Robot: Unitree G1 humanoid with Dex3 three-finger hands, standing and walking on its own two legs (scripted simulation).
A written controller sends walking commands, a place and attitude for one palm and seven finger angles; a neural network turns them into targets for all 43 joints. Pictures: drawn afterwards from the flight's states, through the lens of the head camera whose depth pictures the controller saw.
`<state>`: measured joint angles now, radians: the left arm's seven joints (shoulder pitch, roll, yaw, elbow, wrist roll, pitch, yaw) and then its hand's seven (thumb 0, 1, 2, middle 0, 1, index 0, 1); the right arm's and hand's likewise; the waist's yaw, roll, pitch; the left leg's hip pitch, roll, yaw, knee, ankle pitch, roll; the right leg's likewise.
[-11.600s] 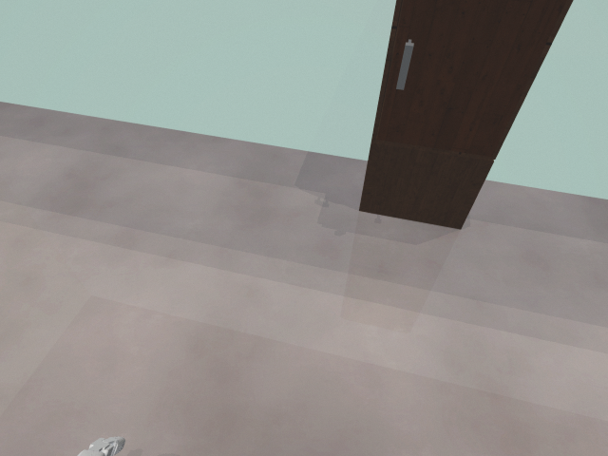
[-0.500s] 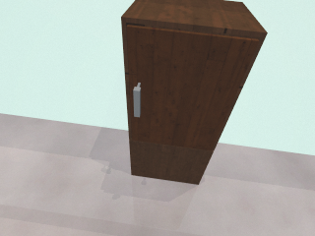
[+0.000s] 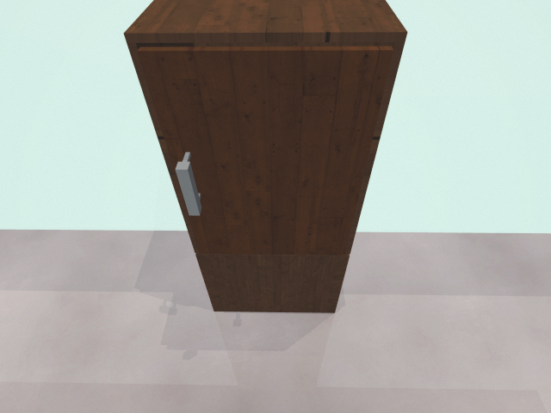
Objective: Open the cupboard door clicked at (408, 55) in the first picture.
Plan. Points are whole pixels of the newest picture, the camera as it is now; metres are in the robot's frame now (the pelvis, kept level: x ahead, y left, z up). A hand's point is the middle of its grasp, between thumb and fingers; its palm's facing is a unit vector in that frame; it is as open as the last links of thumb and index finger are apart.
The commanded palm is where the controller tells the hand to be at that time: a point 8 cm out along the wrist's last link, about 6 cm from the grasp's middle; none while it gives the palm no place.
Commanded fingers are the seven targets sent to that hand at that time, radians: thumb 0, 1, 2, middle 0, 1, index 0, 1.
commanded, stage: come to a stop and stand still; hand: left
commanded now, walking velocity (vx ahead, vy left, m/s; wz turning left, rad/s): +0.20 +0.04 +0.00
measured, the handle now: (191, 183) +0.59 +0.22 -0.03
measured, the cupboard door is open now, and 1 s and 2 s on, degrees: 0 0 0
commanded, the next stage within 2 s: look again from close up in 1.40 s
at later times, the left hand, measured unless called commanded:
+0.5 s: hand out of the picture +0.04 +0.17 -0.18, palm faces +0.03 -0.99 -0.15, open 7.4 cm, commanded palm none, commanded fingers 0.00 0.90 0.90 -0.20 -0.30 -0.20 -0.30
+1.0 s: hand out of the picture +0.02 +0.15 -0.18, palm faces +0.07 -0.99 -0.14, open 7.3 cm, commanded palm none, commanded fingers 0.00 0.90 0.90 -0.20 -0.30 -0.20 -0.30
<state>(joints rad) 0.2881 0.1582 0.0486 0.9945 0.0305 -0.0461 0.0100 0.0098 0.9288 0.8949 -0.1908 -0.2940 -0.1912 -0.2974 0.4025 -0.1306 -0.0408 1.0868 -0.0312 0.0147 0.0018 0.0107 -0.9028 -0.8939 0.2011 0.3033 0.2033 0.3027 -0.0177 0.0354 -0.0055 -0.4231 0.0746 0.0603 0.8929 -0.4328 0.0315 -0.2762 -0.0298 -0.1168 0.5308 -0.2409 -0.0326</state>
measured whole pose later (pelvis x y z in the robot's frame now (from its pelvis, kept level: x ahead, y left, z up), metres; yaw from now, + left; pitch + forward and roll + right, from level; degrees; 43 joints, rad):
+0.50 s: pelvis +0.05 +0.01 +0.00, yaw -2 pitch +0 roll +1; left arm 0.31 0.14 0.02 1.05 0.03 0.02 0.03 0.00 0.91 0.89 -0.20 -0.29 -0.19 -0.30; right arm 0.14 -0.11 -0.01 0.98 -0.01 0.00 -0.05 0.01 -0.92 -0.89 0.20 0.30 0.20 0.30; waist 0.04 -0.05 0.07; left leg -0.33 0.01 0.15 0.49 -0.16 0.06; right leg -0.24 -0.05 -0.06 0.62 -0.39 0.00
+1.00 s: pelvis +0.03 -0.01 +0.01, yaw +0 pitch -2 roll +0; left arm 0.34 0.14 0.01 1.09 0.02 -0.01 0.02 0.01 0.92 0.89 -0.20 -0.29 -0.20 -0.30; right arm 0.34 -0.13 0.01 1.11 -0.01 0.00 -0.03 0.01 -0.91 -0.89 0.20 0.30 0.20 0.30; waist 0.03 -0.03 0.01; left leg -0.19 0.03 0.06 0.48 -0.26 0.00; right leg -0.15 -0.02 -0.11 0.48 -0.29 -0.02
